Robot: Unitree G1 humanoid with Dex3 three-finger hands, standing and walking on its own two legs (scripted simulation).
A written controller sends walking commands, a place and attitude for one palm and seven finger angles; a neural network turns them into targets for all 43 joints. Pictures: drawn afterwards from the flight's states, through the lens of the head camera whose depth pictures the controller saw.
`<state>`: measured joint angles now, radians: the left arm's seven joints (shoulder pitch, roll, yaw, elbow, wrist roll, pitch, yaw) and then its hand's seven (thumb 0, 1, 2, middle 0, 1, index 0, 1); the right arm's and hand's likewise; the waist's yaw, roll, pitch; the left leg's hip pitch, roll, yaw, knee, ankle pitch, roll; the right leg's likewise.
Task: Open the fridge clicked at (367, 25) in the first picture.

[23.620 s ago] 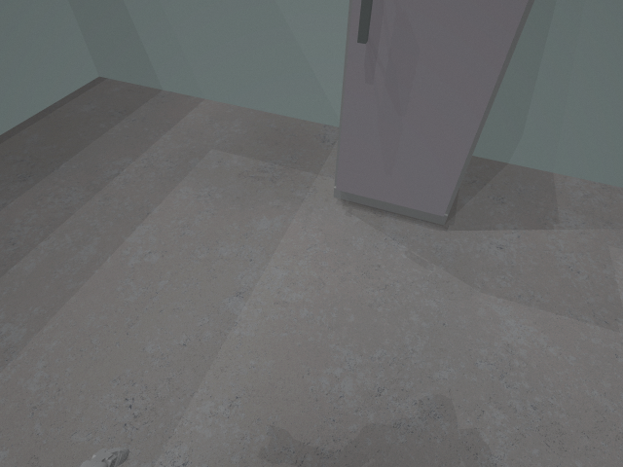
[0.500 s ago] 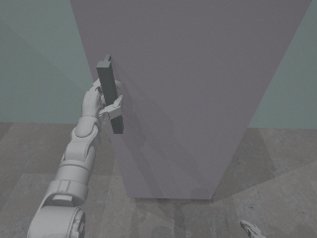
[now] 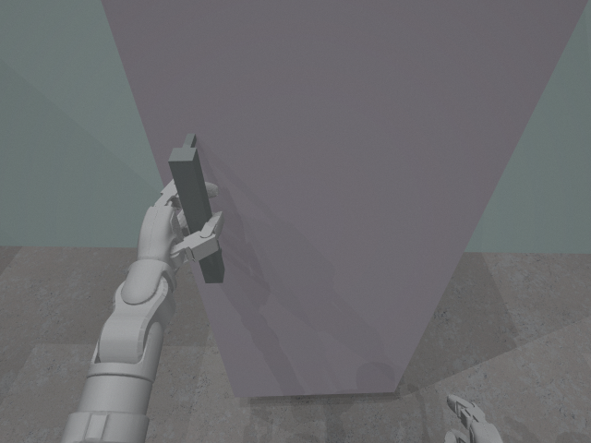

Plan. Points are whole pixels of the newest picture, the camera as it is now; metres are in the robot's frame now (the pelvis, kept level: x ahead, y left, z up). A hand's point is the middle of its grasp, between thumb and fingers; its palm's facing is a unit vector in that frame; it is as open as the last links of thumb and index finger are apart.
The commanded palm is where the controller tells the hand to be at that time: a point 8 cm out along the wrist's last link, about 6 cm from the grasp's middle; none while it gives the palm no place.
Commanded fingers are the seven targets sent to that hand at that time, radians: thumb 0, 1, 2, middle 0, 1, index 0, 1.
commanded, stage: pull the door a little, standing still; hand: left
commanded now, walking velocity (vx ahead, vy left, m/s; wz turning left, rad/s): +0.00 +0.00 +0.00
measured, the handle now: (204, 214) +0.40 +0.16 +0.12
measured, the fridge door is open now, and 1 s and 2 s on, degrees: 3 28 55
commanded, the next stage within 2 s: walk backward, drawing the door open in 0.22 s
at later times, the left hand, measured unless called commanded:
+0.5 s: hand (213, 298) +0.25 +0.11 +0.13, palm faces +0.01 -0.99 -0.12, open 7.0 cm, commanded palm +0.22 +0.17 +0.14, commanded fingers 0.00 0.90 0.90 -0.45 -1.40 -0.45 -1.40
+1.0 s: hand (247, 379) +0.16 +0.06 +0.13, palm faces +0.09 -0.98 -0.15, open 7.4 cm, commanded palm +0.13 +0.11 +0.14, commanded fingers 0.00 0.90 0.90 -0.45 -1.40 -0.45 -1.40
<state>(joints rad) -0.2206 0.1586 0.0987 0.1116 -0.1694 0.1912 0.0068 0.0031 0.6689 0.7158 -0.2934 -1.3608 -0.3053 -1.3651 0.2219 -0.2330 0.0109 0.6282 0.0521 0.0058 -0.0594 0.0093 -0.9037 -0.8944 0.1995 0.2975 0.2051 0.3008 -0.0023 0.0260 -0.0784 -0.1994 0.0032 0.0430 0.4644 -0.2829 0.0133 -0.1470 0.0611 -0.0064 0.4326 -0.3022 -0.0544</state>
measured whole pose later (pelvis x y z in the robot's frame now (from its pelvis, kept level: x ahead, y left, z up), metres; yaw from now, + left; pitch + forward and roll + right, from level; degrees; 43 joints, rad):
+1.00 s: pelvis -0.09 -0.06 -0.01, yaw +5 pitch +2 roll +2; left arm 0.23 0.16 -0.09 -0.40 -0.05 0.01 0.12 -0.06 0.59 0.68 -0.30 -1.33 -0.19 -1.29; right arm 0.16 -0.17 0.00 0.61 -0.01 0.02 -0.07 0.01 -0.90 -0.89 0.20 0.30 0.21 0.30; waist -0.03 0.04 0.02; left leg -0.37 0.02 -0.04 0.44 -0.13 -0.02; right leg -0.33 0.07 -0.11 0.50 -0.21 -0.11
